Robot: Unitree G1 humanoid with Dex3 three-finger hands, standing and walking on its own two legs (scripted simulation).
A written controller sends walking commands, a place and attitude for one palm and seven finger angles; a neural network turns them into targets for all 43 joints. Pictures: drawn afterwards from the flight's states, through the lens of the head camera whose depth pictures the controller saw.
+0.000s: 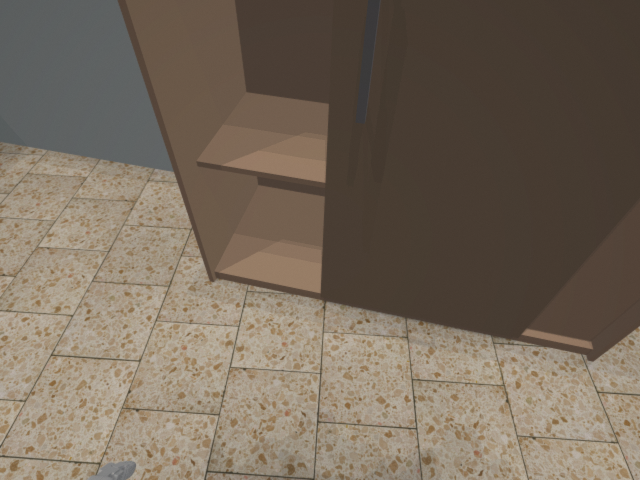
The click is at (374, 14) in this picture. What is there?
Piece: wardrobe's sliding door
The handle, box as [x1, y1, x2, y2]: [355, 0, 380, 123]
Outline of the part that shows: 380,0 368,0 355,122 364,123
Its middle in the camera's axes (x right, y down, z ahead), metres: +0.09 -0.37 +0.67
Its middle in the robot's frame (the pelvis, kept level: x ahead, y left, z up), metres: +0.78 -0.04 +0.22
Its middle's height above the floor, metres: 0.98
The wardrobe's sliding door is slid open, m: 0.42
